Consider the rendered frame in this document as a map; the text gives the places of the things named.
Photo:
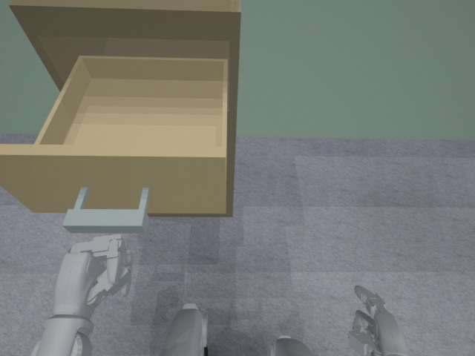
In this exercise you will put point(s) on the robot right hand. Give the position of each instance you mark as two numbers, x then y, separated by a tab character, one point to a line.
384	335

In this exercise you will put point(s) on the robot left thigh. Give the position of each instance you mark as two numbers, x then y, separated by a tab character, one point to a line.
186	335

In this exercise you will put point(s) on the robot right thigh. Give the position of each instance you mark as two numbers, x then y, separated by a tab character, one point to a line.
288	347

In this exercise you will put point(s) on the handle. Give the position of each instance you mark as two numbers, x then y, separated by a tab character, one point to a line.
80	220

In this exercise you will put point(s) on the cabinet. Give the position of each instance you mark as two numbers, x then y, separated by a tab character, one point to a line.
62	30

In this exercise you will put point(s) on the drawer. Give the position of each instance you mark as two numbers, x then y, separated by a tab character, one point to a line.
121	124

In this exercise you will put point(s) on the robot thigh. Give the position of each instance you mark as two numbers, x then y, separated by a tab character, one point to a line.
186	335
288	347

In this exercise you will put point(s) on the robot left forearm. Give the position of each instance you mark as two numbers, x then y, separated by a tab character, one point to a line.
65	335

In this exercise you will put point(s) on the robot left hand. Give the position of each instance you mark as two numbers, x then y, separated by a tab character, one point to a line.
105	260

